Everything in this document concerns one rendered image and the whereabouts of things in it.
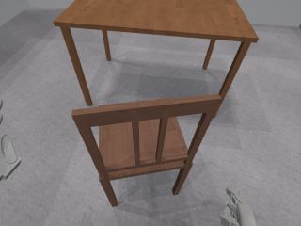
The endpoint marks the chair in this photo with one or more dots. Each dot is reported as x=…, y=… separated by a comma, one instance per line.
x=143, y=137

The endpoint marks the left robot hand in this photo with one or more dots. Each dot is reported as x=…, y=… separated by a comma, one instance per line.
x=10, y=161

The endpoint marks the right robot hand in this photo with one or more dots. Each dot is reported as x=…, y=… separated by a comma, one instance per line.
x=241, y=215

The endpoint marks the table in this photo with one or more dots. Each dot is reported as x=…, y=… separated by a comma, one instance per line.
x=200, y=19

